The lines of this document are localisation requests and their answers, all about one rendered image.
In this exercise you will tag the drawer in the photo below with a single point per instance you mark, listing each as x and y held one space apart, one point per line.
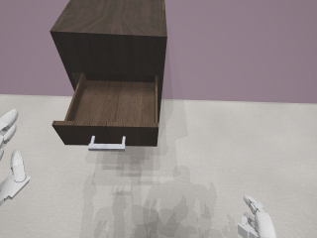
111 106

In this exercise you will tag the handle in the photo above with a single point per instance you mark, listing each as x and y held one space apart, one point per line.
107 147

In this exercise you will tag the left robot hand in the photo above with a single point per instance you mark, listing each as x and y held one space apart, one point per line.
14 183

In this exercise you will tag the right robot hand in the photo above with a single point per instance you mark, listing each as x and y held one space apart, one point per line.
260 226

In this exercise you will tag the cabinet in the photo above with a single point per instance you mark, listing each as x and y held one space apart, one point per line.
112 37

